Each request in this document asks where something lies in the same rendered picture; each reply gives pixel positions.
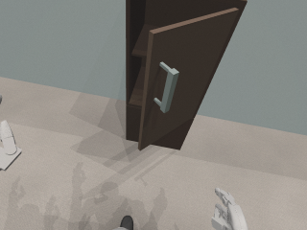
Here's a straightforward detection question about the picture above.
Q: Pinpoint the robot right hand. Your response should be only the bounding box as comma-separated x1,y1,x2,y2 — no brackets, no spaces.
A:
211,187,248,230

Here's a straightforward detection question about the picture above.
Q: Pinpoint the robot left hand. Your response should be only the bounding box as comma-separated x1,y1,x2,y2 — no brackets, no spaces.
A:
0,94,22,171

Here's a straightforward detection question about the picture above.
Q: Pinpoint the left robot foot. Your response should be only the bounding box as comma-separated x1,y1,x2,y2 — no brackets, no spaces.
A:
120,215,133,230

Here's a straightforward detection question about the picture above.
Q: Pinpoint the handle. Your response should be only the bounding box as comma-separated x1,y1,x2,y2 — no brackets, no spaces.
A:
153,61,179,113

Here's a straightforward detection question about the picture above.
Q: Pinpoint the cupboard door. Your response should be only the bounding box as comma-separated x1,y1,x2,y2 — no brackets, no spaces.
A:
138,8,239,150

